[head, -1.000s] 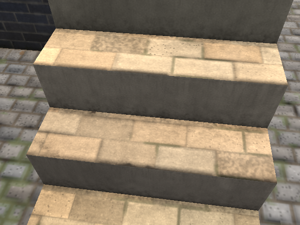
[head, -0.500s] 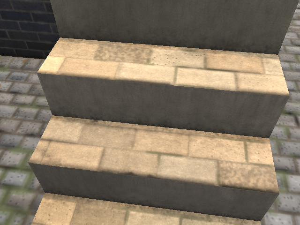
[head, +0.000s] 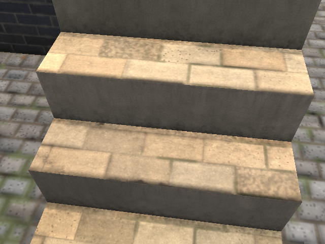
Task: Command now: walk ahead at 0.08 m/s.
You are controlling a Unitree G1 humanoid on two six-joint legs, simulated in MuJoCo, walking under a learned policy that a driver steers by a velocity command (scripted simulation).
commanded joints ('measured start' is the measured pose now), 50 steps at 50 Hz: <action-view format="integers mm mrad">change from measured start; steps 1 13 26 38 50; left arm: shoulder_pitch -24 13 43 60 62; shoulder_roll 131 143 142 122 112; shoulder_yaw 21 59 78 87 93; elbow -29 -64 -99 -118 -128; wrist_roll -1 8 5 3 2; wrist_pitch -5 41 43 43 44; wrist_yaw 6 8 23 25 26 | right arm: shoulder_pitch -16 40 65 80 80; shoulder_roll -124 -136 -136 -123 -118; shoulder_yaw -21 -45 -50 -52 -54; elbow -37 -27 -44 -60 -72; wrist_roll -1 0 -3 -1 1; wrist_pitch -6 -11 -20 -23 -23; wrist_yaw -4 3 -5 -6 -5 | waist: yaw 1 7 6 5 5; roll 3 2 -1 -3 -3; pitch -64 -73 -47 -60 -57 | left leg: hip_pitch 15 -78 -116 -113 -111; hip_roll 120 62 59 57 56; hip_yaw -79 -47 -57 -58 -60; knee -12 38 45 61 69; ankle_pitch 223 164 85 103 116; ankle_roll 14 21 35 39 41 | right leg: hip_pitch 1 -45 -94 -93 -91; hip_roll -147 -92 -89 -88 -86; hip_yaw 89 75 84 85 85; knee -7 57 71 89 99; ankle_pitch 264 206 128 154 167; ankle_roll -17 -46 -50 -49 -46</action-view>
